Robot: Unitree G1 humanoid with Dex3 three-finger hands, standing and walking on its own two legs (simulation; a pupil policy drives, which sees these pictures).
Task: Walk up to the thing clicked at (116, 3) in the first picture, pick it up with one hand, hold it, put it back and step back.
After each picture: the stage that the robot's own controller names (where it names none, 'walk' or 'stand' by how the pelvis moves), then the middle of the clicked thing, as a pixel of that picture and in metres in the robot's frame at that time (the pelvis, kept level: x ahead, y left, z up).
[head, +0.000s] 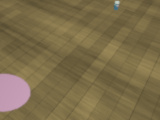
stand; (116, 5) +2.22 -0.51 -0.72
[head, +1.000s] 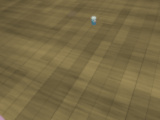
walk; (93, 20) +2.13 -0.03 -0.68
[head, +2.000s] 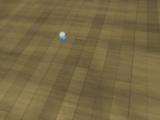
walk; (62, 37) +1.49 +0.34 -0.70
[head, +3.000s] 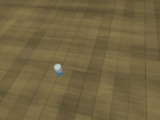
walk; (58, 70) +0.98 +0.33 -0.72
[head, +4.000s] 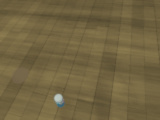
walk; (59, 100) +0.61 +0.27 -0.71
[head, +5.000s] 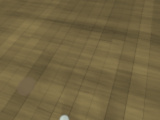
stand; out of the picture +0.44 +0.21 -0.71
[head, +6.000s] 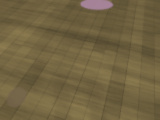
stand; out of the picture +0.39 +0.19 -0.72
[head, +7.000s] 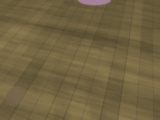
stand; out of the picture +0.38 +0.20 -0.73
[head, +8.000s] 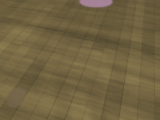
stand; out of the picture +0.38 +0.20 -0.73
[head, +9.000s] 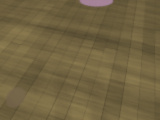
stand; out of the picture +0.36 +0.21 -0.73
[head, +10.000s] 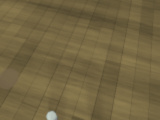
go down; (52, 117) +0.39 +0.20 -0.70
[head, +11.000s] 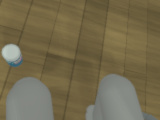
go down; (13, 56) +0.45 +0.25 -0.29
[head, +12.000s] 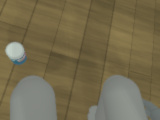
close in; (17, 54) +0.44 +0.26 -0.28
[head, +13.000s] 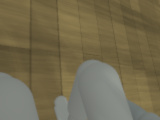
close in; out of the picture +0.43 +0.30 -0.22
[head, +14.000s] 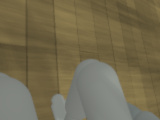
close; out of the picture +0.42 +0.30 -0.22
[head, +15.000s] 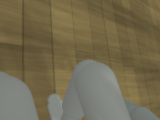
lift; out of the picture +0.40 +0.28 -0.23
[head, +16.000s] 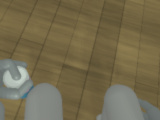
lift; (20, 83) +0.31 +0.23 -0.08
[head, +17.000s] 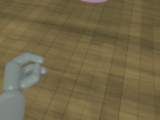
close; out of the picture +0.25 +0.16 -0.66
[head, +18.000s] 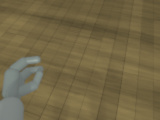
close; out of the picture +0.23 +0.19 -0.67
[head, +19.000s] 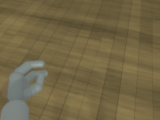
stand; out of the picture +0.23 +0.19 -0.68
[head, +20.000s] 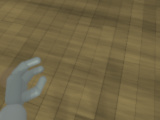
stand; out of the picture +0.23 +0.19 -0.64
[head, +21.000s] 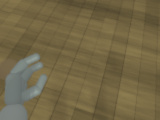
stand; out of the picture +0.24 +0.19 -0.61
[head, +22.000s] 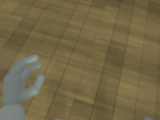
stand; out of the picture +0.25 +0.19 -0.57
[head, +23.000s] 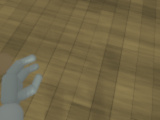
stand; out of the picture +0.24 +0.19 -0.59
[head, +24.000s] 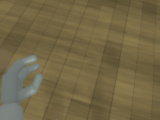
stand; out of the picture +0.25 +0.19 -0.58
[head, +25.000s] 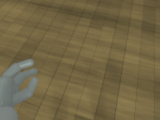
stand; out of the picture +0.23 +0.18 -0.64
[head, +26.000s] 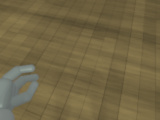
stand; out of the picture +0.22 +0.19 -0.67
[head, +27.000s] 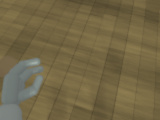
stand; out of the picture +0.24 +0.19 -0.61
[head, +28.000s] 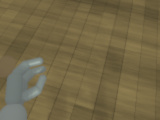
stand; out of the picture +0.24 +0.19 -0.59
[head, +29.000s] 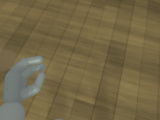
close; out of the picture +0.25 +0.19 -0.57
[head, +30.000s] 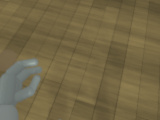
close; out of the picture +0.25 +0.19 -0.57
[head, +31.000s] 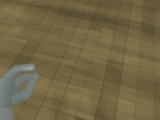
stand; out of the picture +0.23 +0.18 -0.65
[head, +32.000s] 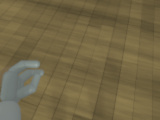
stand; out of the picture +0.23 +0.19 -0.64
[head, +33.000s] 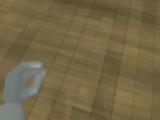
stand; out of the picture +0.24 +0.19 -0.62
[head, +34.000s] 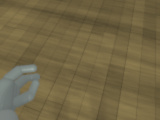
close; out of the picture +0.23 +0.18 -0.65
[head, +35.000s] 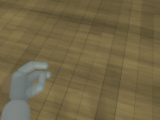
stand; out of the picture +0.23 +0.19 -0.67
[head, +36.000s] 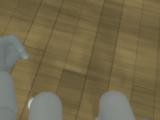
crouch; (37, 105) +0.28 +0.21 -0.41
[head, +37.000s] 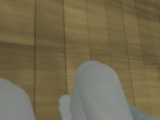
lower; out of the picture +0.26 +0.24 -0.23
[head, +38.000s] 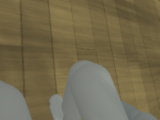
lower; out of the picture +0.26 +0.24 -0.23
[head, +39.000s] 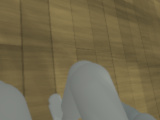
lower; out of the picture +0.26 +0.24 -0.24
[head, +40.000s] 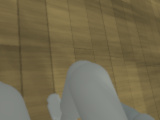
lower; out of the picture +0.26 +0.24 -0.24
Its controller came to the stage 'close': yes
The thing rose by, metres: 0.26
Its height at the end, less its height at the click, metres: +0.00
